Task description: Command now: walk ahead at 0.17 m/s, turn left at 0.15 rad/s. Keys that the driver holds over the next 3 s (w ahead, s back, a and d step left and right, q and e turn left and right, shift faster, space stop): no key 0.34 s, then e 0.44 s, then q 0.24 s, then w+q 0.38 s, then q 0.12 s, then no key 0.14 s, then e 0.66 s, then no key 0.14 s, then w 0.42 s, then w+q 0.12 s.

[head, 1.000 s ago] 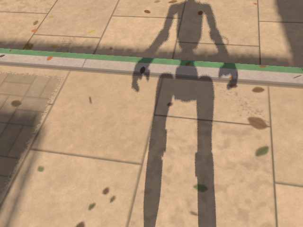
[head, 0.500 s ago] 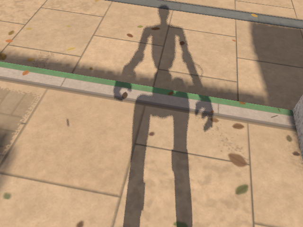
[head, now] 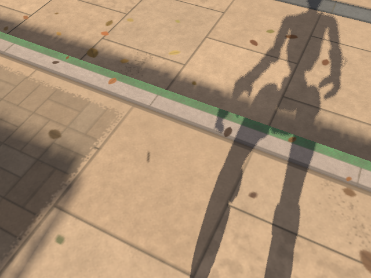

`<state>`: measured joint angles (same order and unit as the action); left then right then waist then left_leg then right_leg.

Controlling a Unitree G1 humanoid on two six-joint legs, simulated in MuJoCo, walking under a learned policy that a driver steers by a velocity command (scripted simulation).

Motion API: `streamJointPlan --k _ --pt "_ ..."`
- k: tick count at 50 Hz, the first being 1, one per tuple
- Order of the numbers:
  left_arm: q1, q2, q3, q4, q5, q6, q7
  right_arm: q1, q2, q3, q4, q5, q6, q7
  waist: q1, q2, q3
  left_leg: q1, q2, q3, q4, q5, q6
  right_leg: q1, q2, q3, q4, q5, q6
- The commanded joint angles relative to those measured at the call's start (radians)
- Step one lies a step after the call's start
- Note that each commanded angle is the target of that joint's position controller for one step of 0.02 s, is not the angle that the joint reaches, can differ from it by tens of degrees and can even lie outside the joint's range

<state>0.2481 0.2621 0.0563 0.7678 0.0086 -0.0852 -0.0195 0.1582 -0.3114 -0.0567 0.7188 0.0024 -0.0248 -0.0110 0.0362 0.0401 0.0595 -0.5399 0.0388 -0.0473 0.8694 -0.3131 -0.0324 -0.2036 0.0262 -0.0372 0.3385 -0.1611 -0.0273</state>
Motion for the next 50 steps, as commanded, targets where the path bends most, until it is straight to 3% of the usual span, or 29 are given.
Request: streamJointPlan --k 1,4,5,6,7,8,9,10,11,13,15,19,22,24,27,28,30,32,35,36,37,38,39,40,42,44,45,47,50 --pt "-0.098 0.166 0.036 -0.063 -0.012 -0.002 0.012 0.075 -0.026 0.005 -0.036 -0.004 0.003 0.011 -0.053 -0.159 -0.153 0.201 -0.001 0.016 -0.163 0.166 -0.004 -0.01 -0.239 0.109 -0.069 0.592 -0.189" --pt "-0.092 0.169 0.031 -0.037 -0.027 0.011 0.012 0.03 -0.053 -0.005 -0.054 -0.009 0.007 0.015 -0.058 -0.137 -0.141 0.277 -0.019 0.024 -0.299 0.248 0.03 -0.012 -0.241 0.117 -0.016 0.424 -0.154" --pt "-0.093 0.16 0.026 -0.029 -0.032 0.014 0.013 0.033 -0.059 -0.009 -0.053 -0.015 0.007 0.014 -0.068 -0.127 -0.139 0.334 -0.032 0.033 -0.367 0.294 0.048 -0.027 -0.223 0.117 0.017 0.331 -0.129" --pt "-0.065 0.13 0.014 -0.014 -0.026 0.014 0.012 0.034 -0.078 -0.016 -0.055 -0.021 0.007 0.009 -0.068 -0.106 -0.136 0.398 -0.016 0.009 -0.431 0.358 0.07 -0.046 -0.189 0.112 0.06 0.23 -0.089" --pt "-0.021 0.092 -0.001 -0.006 0.001 0.011 0.011 0.036 -0.134 -0.026 -0.071 -0.027 0.007 -0.002 -0.05 -0.014 -0.17 0.494 0.103 -0.108 -0.444 0.653 0.103 -0.086 -0.127 0.066 0.147 0.062 -0.024" --pt "0.103 0.049 -0.017 0.012 0.022 0.012 0.011 -0.001 -0.149 -0.021 -0.093 -0.034 0.019 -0.012 0.021 0.132 -0.231 0.574 0.248 -0.242 -0.417 0.76 0.215 -0.149 -0.061 0.023 0.24 -0.274 0.037" --pt "0.076 0.054 -0.02 0.011 0.011 0.03 0.022 -0.017 -0.065 0.0 -0.085 -0.027 0.026 -0.007 -0.007 0.155 -0.246 0.518 0.253 -0.287 -0.457 0.554 0.277 -0.141 -0.069 0.045 0.254 -0.313 0.064" --pt "0.034 0.083 -0.016 0.001 0.001 0.046 0.029 -0.042 -0.046 0.006 -0.081 -0.021 0.028 0.001 -0.009 0.132 -0.205 0.457 0.201 -0.275 -0.484 0.364 0.253 -0.125 -0.074 0.046 0.229 -0.264 0.068" --pt "0.017 0.088 -0.014 0.006 0.001 0.062 0.036 -0.074 -0.044 0.007 -0.08 -0.021 0.028 0.007 -0.002 0.114 -0.183 0.404 0.16 -0.242 -0.494 0.225 0.213 -0.097 -0.073 0.042 0.193 -0.197 0.066" --pt "0.026 0.105 -0.014 0.016 0.015 0.083 0.039 -0.138 -0.048 0.009 -0.09 -0.018 0.023 0.016 0.016 0.097 -0.114 0.296 0.101 -0.171 -0.493 0.087 0.15 -0.038 -0.082 0.052 0.114 -0.112 0.059" --pt "0.019 0.128 -0.008 0.032 0.01 0.078 0.038 -0.105 -0.049 0.009 -0.077 -0.02 0.015 0.019 -0.007 0.02 -0.086 0.31 0.054 -0.122 -0.448 0.203 0.121 -0.035 -0.082 0.045 0.114 -0.076 0.05" --pt "0.007 0.114 -0.013 0.057 -0.004 0.066 0.042 -0.07 -0.045 0.003 -0.046 -0.016 0.001 0.007 -0.028 -0.026 -0.164 0.46 0.049 -0.073 -0.352 0.585 0.134 -0.029 -0.097 0.072 0.108 0.075 0.056" --pt "-0.045 0.133 -0.005 0.036 -0.017 0.078 0.049 -0.057 -0.095 -0.023 -0.034 -0.012 0.017 -0.013 -0.043 -0.014 -0.175 0.513 0.091 -0.082 -0.349 0.664 0.171 -0.083 -0.075 0.075 0.18 0.066 0.055" --pt "-0.051 0.125 -0.001 0.023 -0.021 0.093 0.053 -0.033 -0.104 -0.033 -0.025 -0.012 0.032 -0.025 -0.045 0.03 -0.185 0.518 0.161 -0.13 -0.387 0.666 0.219 -0.124 -0.058 0.067 0.271 -0.014 0.064" --pt "-0.066 0.124 0.012 0.006 -0.022 0.122 0.051 -0.016 -0.115 -0.042 -0.018 -0.021 0.038 -0.039 -0.066 0.128 -0.171 0.481 0.322 -0.242 -0.49 0.636 0.328 -0.227 -0.046 0.054 0.597 -0.453 0.076" --pt "-0.074 0.13 0.02 0.0 -0.027 0.131 0.049 -0.013 -0.124 -0.045 -0.015 -0.026 0.033 -0.042 -0.068 0.102 -0.159 0.45 0.358 -0.251 -0.522 0.606 0.352 -0.263 -0.066 0.077 0.719 -0.518 0.078" --pt "-0.044 0.115 0.023 0.007 -0.032 0.146 0.049 -0.107 -0.124 -0.048 -0.022 -0.018 0.023 -0.044 -0.015 0.065 -0.121 0.352 0.311 -0.145 -0.557 0.438 0.298 -0.228 -0.105 0.085 0.676 -0.445 0.072" --pt "-0.02 0.108 0.022 0.015 -0.025 0.151 0.043 -0.17 -0.127 -0.05 -0.021 -0.011 0.024 -0.043 0.005 0.087 -0.123 0.282 0.259 -0.042 -0.559 0.382 0.252 -0.118 -0.107 0.049 0.559 -0.339 0.062" --pt "0.053 0.123 0.036 0.03 -0.023 0.149 0.016 -0.173 -0.13 -0.052 -0.001 0.013 0.04 -0.042 0.038 0.089 -0.158 0.27 0.23 0.054 -0.474 0.297 0.197 0.027 -0.058 -0.033 0.301 -0.128 0.023" --pt "0.088 0.137 0.045 0.043 -0.018 0.149 0.01 -0.15 -0.107 -0.048 0.013 0.025 0.046 -0.042 0.043 0.043 -0.142 0.227 0.195 0.099 -0.382 0.169 0.142 0.078 -0.03 -0.031 0.191 -0.082 -0.01" --pt "0.087 0.197 0.061 0.03 -0.011 0.147 0.018 -0.077 -0.062 -0.04 0.035 0.009 0.055 -0.035 0.014 -0.161 -0.08 0.066 0.105 0.197 -0.167 -0.049 0.045 0.13 -0.134 0.171 0.047 0.041 -0.075" --pt "0.043 0.325 0.077 -0.032 0.003 0.135 0.029 -0.124 -0.047 -0.033 -0.022 -0.023 0.055 -0.039 -0.005 -0.383 -0.03 -0.166 -0.05 0.171 0.069 -0.369 -0.036 0.078 -0.404 0.6 -0.058 0.218 -0.254" --pt "0.041 0.319 0.072 -0.047 0.051 0.106 0.023 -0.218 -0.08 -0.045 -0.046 -0.016 0.049 -0.047 0.044 -0.279 -0.066 -0.134 -0.05 0.005 0.243 -0.37 -0.017 -0.015 -0.42 0.643 -0.111 0.098 -0.326" --pt "-0.027 0.278 0.06 -0.053 0.047 0.085 0.024 -0.178 -0.104 -0.053 -0.029 0.004 0.05 -0.048 -0.005 -0.224 -0.052 -0.136 -0.019 -0.018 0.278 -0.256 0.004 -0.022 -0.371 0.521 -0.108 -0.001 -0.27" --pt "-0.127 0.166 0.028 -0.059 0.004 0.07 0.037 -0.084 -0.118 -0.066 0.05 -0.004 0.054 -0.053 -0.049 -0.16 -0.059 -0.104 0.015 -0.015 0.253 -0.074 0.002 0.002 -0.272 0.357 -0.08 -0.05 -0.153" --pt "-0.125 0.066 -0.013 -0.036 0.012 0.059 0.046 -0.022 -0.082 -0.06 0.099 -0.005 0.053 -0.044 -0.069 -0.156 -0.102 0.019 0.024 -0.016 0.231 0.031 -0.018 -0.005 -0.221 0.234 -0.068 0.077 -0.127" --pt "-0.105 0.044 -0.022 -0.016 0.019 0.055 0.047 -0.006 -0.065 -0.055 0.119 0.001 0.051 -0.039 -0.065 -0.15 -0.111 0.054 0.029 -0.019 0.183 0.058 -0.028 0.017 -0.209 0.191 -0.068 0.111 -0.125" --pt "-0.087 0.064 -0.021 0.011 0.023 0.052 0.052 -0.033 -0.049 -0.044 0.124 0.008 0.047 -0.031 -0.041 -0.147 -0.088 0.082 0.034 -0.031 0.029 0.079 -0.041 0.063 -0.2 0.153 -0.072 0.121 -0.118" --pt "-0.074 0.147 0.003 0.033 0.016 0.067 0.066 -0.086 -0.076 -0.04 0.099 0.015 0.042 -0.023 0.0 -0.159 -0.061 0.095 0.021 -0.017 -0.083 0.0 -0.05 0.118 -0.246 0.179 -0.065 0.154 -0.132"
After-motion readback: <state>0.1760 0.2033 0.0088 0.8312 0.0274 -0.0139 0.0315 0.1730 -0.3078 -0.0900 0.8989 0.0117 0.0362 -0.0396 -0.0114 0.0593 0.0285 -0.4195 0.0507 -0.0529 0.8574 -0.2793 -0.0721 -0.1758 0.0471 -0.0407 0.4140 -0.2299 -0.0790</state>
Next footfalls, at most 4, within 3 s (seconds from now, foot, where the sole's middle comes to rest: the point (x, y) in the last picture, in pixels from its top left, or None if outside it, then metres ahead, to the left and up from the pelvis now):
0.12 left None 0.17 0.13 -0.78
0.74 right None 0.07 -0.12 -0.78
1.48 left None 0.27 0.15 -0.78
2.08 right None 0.38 -0.03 -0.78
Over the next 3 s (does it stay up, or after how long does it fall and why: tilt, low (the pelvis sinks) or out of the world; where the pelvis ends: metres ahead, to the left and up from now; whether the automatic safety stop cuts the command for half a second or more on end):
stays up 0.51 0.02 -0.01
